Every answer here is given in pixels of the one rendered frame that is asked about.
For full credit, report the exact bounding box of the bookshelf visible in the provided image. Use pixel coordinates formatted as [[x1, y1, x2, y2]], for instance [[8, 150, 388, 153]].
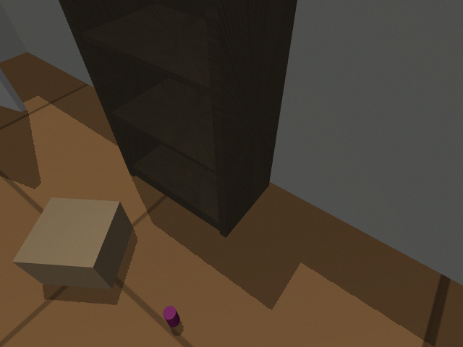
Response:
[[59, 0, 297, 238]]

